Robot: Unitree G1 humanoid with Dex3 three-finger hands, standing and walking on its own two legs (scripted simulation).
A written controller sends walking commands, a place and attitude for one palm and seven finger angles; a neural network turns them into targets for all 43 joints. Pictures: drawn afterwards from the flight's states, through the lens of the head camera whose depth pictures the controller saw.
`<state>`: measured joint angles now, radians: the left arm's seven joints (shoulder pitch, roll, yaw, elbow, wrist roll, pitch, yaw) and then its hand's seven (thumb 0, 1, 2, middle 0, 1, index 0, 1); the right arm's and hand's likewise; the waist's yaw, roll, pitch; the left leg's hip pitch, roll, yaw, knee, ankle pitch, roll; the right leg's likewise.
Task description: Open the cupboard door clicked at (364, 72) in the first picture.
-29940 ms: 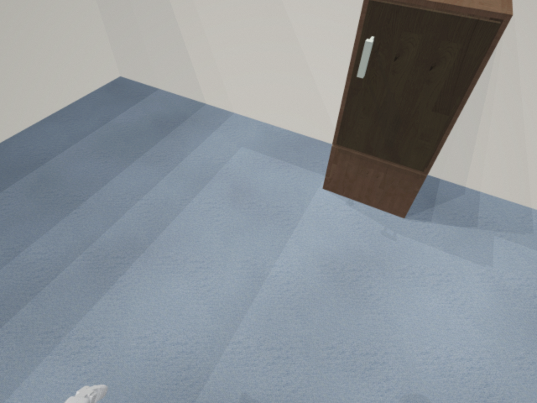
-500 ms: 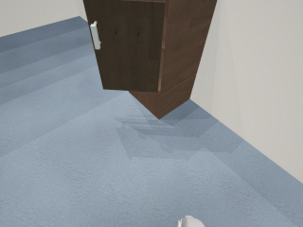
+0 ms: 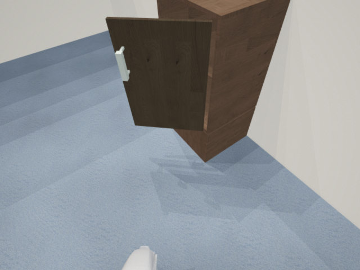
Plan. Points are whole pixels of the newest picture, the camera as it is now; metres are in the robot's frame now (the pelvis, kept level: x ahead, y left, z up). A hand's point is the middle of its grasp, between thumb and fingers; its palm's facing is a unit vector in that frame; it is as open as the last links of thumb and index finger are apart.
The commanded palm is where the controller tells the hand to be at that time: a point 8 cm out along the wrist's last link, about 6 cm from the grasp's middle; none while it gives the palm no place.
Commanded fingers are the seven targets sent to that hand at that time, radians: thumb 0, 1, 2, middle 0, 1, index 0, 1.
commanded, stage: take the last steps up to it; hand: left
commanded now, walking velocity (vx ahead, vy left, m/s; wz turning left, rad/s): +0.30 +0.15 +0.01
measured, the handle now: (124, 63) +0.87 +0.30 -0.03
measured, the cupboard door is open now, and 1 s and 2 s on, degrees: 47 47 47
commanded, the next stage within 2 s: come to a stop and stand still in 0.58 s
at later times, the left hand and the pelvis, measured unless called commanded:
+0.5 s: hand (81, 233) +0.23 +0.31 -0.18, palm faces +0.04 -0.98 -0.18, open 7.3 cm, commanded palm none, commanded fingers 0.00 0.90 0.90 -0.20 -0.30 -0.20 -0.30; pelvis +0.17 +0.12 +0.00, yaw -2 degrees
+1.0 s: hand (105, 190) +0.37 +0.28 -0.18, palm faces -0.04 -0.97 -0.23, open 7.1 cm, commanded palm none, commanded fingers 0.00 0.90 0.90 -0.20 -0.30 -0.20 -0.30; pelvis +0.27 +0.10 -0.01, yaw -4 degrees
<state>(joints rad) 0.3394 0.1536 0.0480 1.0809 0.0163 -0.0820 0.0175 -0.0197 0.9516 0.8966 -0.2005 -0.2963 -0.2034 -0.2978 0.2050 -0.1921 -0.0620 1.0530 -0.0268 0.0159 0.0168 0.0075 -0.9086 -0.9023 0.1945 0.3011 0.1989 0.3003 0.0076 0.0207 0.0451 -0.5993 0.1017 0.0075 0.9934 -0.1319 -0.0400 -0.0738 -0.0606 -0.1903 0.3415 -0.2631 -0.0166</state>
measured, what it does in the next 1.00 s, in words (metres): walks ahead: left foot, then right foot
